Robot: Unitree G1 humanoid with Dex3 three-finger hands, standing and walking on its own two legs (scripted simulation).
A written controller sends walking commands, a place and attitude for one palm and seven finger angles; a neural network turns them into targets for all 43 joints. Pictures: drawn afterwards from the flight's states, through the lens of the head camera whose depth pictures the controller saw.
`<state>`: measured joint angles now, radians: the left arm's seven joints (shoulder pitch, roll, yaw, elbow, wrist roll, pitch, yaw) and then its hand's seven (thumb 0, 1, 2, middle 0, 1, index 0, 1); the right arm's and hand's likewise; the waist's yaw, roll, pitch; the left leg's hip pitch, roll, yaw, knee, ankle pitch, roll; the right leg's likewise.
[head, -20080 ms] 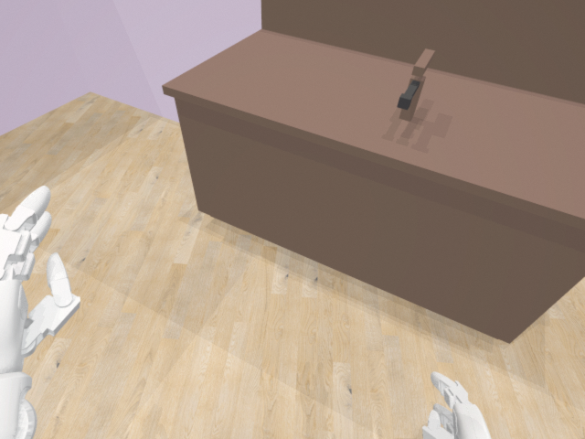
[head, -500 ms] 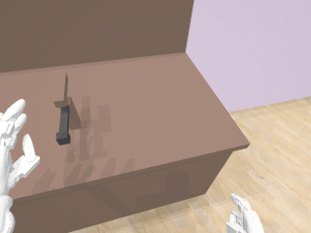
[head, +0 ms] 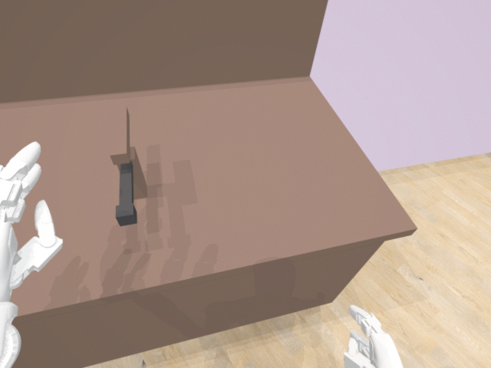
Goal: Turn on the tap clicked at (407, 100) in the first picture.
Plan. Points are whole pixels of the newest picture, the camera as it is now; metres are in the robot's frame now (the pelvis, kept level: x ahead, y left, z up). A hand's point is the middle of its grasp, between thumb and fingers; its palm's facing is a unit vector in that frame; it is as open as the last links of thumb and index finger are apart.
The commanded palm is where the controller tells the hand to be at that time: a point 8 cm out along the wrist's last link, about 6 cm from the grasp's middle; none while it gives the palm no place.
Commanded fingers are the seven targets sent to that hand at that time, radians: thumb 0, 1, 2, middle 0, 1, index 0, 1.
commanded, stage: come to a stop and stand still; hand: left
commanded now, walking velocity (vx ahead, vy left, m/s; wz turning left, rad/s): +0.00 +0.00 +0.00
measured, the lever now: (126, 214) +0.33 +0.24 +0.04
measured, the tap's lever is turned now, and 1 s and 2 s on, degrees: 0 0 0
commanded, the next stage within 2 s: look again from close up in 0.04 s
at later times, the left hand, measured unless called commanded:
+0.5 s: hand (79, 263) +0.20 +0.22 +0.14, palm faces +0.33 -0.86 -0.38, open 7.4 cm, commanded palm +0.15 +0.26 +0.17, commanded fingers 0.00 0.90 0.90 -0.20 -0.30 -0.20 -0.30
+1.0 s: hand (104, 244) +0.22 +0.20 +0.15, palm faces +0.30 -0.87 -0.38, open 7.4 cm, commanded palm +0.16 +0.23 +0.17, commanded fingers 0.00 0.90 0.90 -0.20 -0.30 -0.20 -0.30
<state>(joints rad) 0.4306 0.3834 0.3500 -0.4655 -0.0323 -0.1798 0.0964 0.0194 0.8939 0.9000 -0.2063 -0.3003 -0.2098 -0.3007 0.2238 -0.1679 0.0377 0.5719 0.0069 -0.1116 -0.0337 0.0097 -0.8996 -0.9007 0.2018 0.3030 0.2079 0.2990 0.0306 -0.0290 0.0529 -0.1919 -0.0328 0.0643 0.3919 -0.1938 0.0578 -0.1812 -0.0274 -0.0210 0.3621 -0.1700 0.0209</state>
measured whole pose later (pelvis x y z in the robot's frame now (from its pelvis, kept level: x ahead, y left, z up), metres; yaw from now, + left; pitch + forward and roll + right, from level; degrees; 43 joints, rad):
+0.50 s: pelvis -0.01 -0.02 +0.00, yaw +0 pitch -1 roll -1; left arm 0.46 0.39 0.32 -0.38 -0.05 -0.25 0.07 0.02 0.89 0.90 -0.21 -0.30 -0.22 -0.30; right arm 0.24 -0.20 0.01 0.59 0.02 -0.16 -0.03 0.01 -0.90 -0.90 0.20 0.30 0.21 0.30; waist 0.03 -0.03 0.02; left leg -0.23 0.00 0.05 0.47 -0.22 0.03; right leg -0.21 0.01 -0.04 0.43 -0.20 -0.01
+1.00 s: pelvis -0.01 -0.04 -0.01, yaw -2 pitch +0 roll -1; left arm 0.41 0.40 0.39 -0.52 -0.07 -0.22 0.06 0.02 0.89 0.90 -0.21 -0.30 -0.21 -0.30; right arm 0.19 -0.17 0.01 0.54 0.00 -0.16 -0.01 0.01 -0.90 -0.90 0.20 0.30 0.21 0.30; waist 0.03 -0.05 0.10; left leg -0.28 0.06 0.06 0.53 -0.25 0.00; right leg -0.26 0.06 -0.03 0.46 -0.20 -0.04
